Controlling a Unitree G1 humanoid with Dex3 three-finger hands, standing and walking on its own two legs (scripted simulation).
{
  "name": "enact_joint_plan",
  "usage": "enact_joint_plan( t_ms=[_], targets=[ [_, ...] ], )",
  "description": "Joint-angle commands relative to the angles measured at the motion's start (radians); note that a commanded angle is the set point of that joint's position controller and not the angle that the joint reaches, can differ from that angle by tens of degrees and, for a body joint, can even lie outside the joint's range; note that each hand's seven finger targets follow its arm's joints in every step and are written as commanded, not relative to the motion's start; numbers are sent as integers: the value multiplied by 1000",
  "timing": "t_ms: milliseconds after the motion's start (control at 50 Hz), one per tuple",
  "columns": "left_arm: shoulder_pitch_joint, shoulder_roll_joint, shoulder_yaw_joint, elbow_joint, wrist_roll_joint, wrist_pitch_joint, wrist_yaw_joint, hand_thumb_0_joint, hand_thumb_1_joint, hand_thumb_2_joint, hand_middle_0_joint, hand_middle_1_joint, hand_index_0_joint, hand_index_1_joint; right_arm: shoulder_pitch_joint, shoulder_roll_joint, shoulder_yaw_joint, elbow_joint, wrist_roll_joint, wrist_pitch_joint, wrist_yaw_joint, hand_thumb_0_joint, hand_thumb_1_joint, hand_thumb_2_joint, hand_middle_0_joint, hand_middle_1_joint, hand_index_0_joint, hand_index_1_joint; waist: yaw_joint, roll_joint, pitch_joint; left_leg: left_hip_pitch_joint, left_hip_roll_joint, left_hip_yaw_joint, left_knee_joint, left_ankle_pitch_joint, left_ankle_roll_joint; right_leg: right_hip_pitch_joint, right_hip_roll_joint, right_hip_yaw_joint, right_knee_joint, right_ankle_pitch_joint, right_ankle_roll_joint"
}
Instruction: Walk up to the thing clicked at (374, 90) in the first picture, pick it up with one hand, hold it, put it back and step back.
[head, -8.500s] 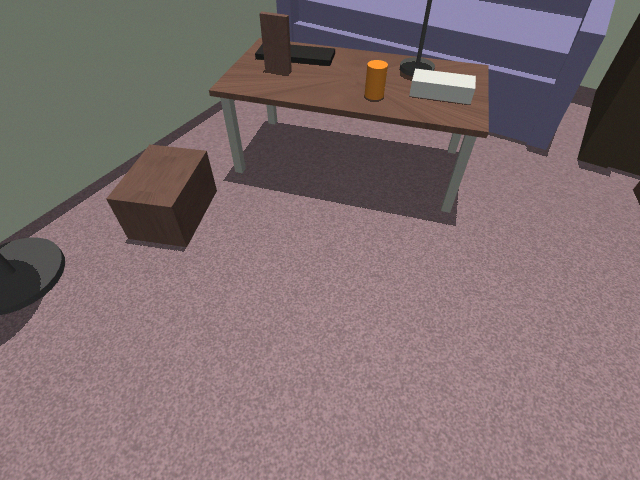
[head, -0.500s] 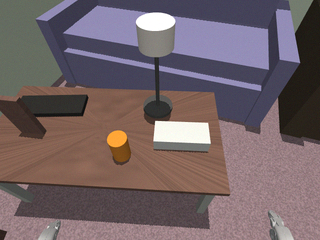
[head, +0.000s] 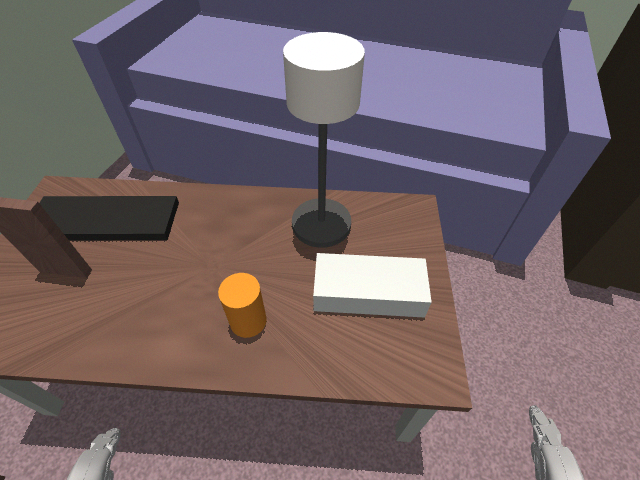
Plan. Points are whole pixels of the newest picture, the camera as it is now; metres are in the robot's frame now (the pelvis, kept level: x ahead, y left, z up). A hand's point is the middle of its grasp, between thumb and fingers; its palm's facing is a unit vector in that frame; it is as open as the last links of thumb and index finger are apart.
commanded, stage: go down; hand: left
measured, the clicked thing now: (244, 306) +0.49 +0.17 -0.24
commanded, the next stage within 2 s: approach in 2.00 s
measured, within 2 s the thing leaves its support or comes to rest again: neither
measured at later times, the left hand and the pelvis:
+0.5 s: hand (116, 476) +0.17 +0.26 -0.08, palm faces +0.14 -0.94 -0.30, open 17.6 cm; pelvis -0.02 -0.01 -0.01, yaw +1 degrees
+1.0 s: hand (98, 335) +0.33 +0.31 -0.02, palm faces +0.16 -0.98 -0.11, open 17.6 cm; pelvis -0.05 -0.01 -0.03, yaw -1 degrees
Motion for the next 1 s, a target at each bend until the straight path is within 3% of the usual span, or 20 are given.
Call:
enact_joint_plan(
  t_ms=[0, 20, 100, 260, 280, 320, 340, 420, 460, 480, 540, 660, 700, 780, 800, 820, 860, 880, 960, 980],
  targets=[
    [20, 170, 86, -133, 10, -27, 6, 0, -611, 58, -76, -43, -60, -60, -14, -179, -88, -188, -3, -51, -9, 0, 525, -45, 51, 50, 50, 50, 1, 24, -186, 117, -5, -24, -54, 544, -23, 88, 41, -13, -26, 397, -39],
    [-13, 178, 88, -179, 4, -33, 4, 0, -611, 66, -74, -46, -58, -63, 4, -152, -64, -190, -1, -51, -5, 0, 532, -43, 51, 50, 50, 50, 0, 34, -182, 105, -9, -22, -52, 518, -21, 92, 39, -11, -28, 391, -37],
    [30, 196, 118, -188, 3, -30, -3, 0, -592, 76, -69, -40, -51, -59, 27, -149, -51, -247, -2, -46, -3, 0, 529, -46, 51, 50, 50, 50, 7, 15, -217, 110, -10, -22, -30, 570, -19, 107, 37, -10, -13, 440, -36],
    [-2, 228, 150, -253, -4, -44, -25, 0, -592, 86, -58, -35, -40, -55, 60, -132, -40, -331, 2, -37, -9, 0, 541, -43, 51, 50, 50, 50, 2, 42, -152, 44, -25, -10, -40, 376, -12, 60, 31, -5, -24, 316, -37],
    [51, 220, 157, -193, -6, -38, -29, 0, -611, 75, -64, -40, -48, -57, 68, -119, -16, -345, 3, -40, -7, 0, 536, -44, 51, 50, 50, 50, 6, 30, -132, 22, -24, -12, -44, 345, -10, 59, 32, -7, -24, 285, -38],
    [27, 237, 165, -232, -7, -48, -40, 0, -611, 88, -60, -44, -43, -64, 97, -115, -18, -356, 4, -36, -9, 0, 534, -46, 51, 50, 50, 50, -1, 49, -156, 33, -22, -12, -40, 345, -11, 48, 33, -5, -15, 281, -38],
    [-83, 250, 152, -311, -9, -63, -46, 0, -601, 92, -55, -43, -39, -61, 96, -113, -14, -372, 5, -39, -14, 0, 548, -43, 51, 50, 50, 50, -14, 60, -164, 41, -20, -16, -38, 339, -12, 34, 34, -5, -14, 279, -39],
    [-260, 323, 205, -244, -18, -106, -53, 0, -611, 95, -55, -49, -41, -67, 45, -126, -16, -444, 12, -71, -36, 0, 544, -45, 51, 50, 50, 50, -43, 19, -160, 23, -23, -16, -25, 242, 4, 16, 24, 10, -19, 224, -28],
    [-338, 354, 231, -203, -34, -134, -65, 0, -611, 100, -50, -50, -36, -70, 97, -121, -17, -400, 13, -80, -48, 0, 544, -46, 51, 50, 50, 50, -55, 36, -147, 17, -22, -18, -23, 205, 5, -8, 24, 12, -14, 189, -30],
    [-378, 368, 238, -194, -39, -147, -73, 0, -611, 102, -48, -50, -35, -68, 119, -97, 10, -361, 13, -82, -52, 0, 551, -44, 51, 50, 50, 50, -42, 71, -148, 12, -22, -18, -19, 193, 2, -20, 22, 13, -7, 177, -35],
    [-492, 424, 267, -82, -57, -188, -115, 0, -611, 105, -44, -51, -33, -66, 114, -134, -18, -361, 16, -103, -58, 0, 554, -44, 51, 50, 50, 50, -63, 62, -185, 16, -25, -17, -4, 187, 7, -29, 19, 19, 5, 183, -34],
    [-686, 494, 279, 234, -85, -278, -231, 0, -611, 59, -60, -48, -57, -57, 46, -140, 6, -320, 19, -129, -43, 0, 549, -44, 51, 50, 50, 50, -38, 70, -164, -58, -22, -22, 6, 128, 10, -97, 26, 17, 24, 116, -43],
    [-711, 534, 306, 306, -98, -314, -266, 0, -611, 39, -62, -43, -63, -47, 44, -154, 0, -322, 18, -135, -35, 0, 547, -44, 51, 50, 50, 50, -16, 98, -213, -49, -18, -22, 8, 161, 4, -83, 32, 11, 43, 132, -49],
    [-819, 586, 332, 417, -106, -395, -312, 0, -611, 50, -59, -53, -61, -55, 34, -147, 22, -320, 15, -127, -23, 0, 552, -44, 51, 50, 50, 50, -9, 69, -243, -77, -7, -33, 22, 183, -1, -109, 43, 8, 65, 131, -52],
    [-862, 631, 355, 425, -108, -420, -321, 0, -611, 43, -58, -50, -64, -49, 14, -168, 7, -343, 15, -129, -25, 0, 558, -43, 51, 50, 50, 50, -17, 62, -284, -77, -6, -35, 37, 194, -1, -103, 43, 11, 73, 140, -49],
    [-815, 639, 384, 521, -113, -433, -321, 0, -611, 45, -56, -49, -62, -49, 9, -186, -12, -344, 13, -129, -25, 0, 556, -43, 51, 50, 50, 50, -18, 28, -271, -99, -5, -35, 44, 197, 2, -107, 45, 11, 80, 144, -49],
    [-934, 694, 409, 431, -120, -484, -333, 0, -611, 62, -52, -60, -59, -60, 14, -190, -13, -374, 12, -124, -26, 0, 559, -44, 51, 50, 50, 50, -22, 65, -367, -63, -7, -30, 69, 247, 3, -80, 39, 24, 98, 194, -47],
    [-923, 709, 423, 495, -111, -493, -334, 0, -611, 57, -50, -43, -55, -44, 11, -198, -18, -372, 9, -117, -29, 0, 557, -45, 51, 50, 50, 50, -27, 49, -369, -76, -7, -32, 79, 258, 3, -88, 39, 26, 104, 204, -47],
    [-990, 708, 425, 550, -114, -549, -356, 0, -603, 69, -47, -41, -50, -44, 30, -176, 5, -358, 3, -110, -27, 0, 556, -46, 50, 50, 50, 50, -55, 84, -345, -96, 0, -37, 93, 227, 1, -161, 41, 27, 119, 171, -50],
    [-1052, 742, 435, 481, -113, -566, -362, 0, -600, 80, -45, -43, -46, -48, 44, -180, 4, -383, 0, -111, -27, 0, 556, -47, 50, 50, 50, 50, -61, 132, -417, -43, 1, -36, 97, 254, -3, -150, 40, 29, 123, 194, -50]
  ],
)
